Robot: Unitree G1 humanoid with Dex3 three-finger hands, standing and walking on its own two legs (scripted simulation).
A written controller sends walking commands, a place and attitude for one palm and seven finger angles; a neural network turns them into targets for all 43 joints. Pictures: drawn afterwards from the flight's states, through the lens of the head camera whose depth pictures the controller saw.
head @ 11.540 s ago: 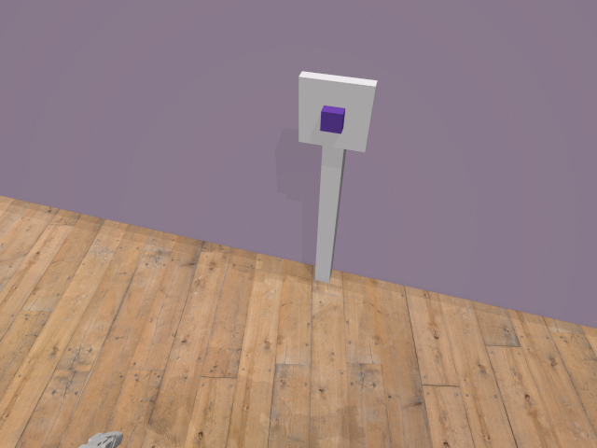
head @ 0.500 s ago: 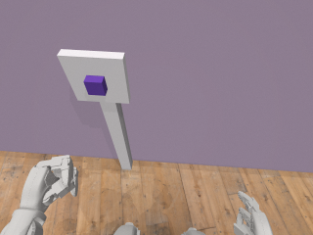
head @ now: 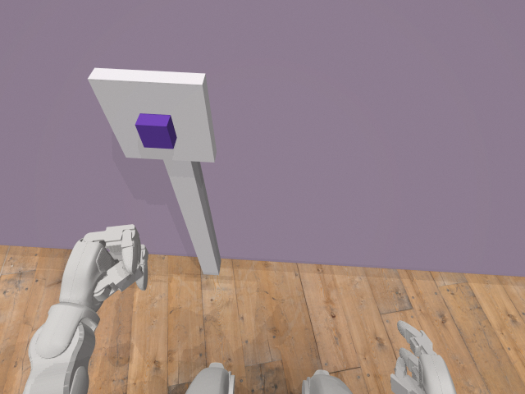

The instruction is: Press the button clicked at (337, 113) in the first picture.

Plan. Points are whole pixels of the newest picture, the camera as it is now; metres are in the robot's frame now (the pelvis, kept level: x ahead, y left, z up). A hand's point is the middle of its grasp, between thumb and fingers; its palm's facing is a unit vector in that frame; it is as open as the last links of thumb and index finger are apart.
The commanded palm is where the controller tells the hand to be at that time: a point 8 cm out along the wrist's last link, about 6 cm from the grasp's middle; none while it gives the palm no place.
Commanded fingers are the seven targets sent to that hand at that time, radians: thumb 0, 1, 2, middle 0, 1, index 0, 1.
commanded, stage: aim a knuckle at the button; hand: left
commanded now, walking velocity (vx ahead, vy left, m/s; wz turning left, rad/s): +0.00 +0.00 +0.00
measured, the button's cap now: (157, 130) +0.53 +0.21 +0.08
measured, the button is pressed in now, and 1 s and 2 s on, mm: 0 0 0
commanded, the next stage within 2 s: press the button with the knuckle in 1.60 s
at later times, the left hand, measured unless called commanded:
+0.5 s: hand (154, 220) +0.36 +0.19 +0.05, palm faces -0.05 -1.00 -0.03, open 3.1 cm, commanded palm +0.34 +0.25 +0.05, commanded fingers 0.00 0.90 0.90 -1.30 -1.50 -1.30 -1.50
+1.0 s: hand (165, 186) +0.43 +0.19 +0.04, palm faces -0.03 -1.00 -0.02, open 3.1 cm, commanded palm +0.40 +0.24 +0.04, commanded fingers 0.00 0.90 0.90 -1.30 -1.50 -1.30 -1.50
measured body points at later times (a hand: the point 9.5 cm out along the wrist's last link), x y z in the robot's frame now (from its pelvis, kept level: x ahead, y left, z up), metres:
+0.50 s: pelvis +0.00 +0.01 +0.00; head +0.09 +0.01 +0.44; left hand +0.36 +0.24 +0.05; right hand +0.13 -0.26 -0.10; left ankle +0.02 +0.12 -0.66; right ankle +0.01 -0.12 -0.66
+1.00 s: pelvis +0.00 +0.01 -0.01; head +0.11 +0.02 +0.43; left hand +0.43 +0.24 +0.04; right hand +0.07 -0.26 -0.12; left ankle +0.02 +0.12 -0.66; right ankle +0.01 -0.12 -0.66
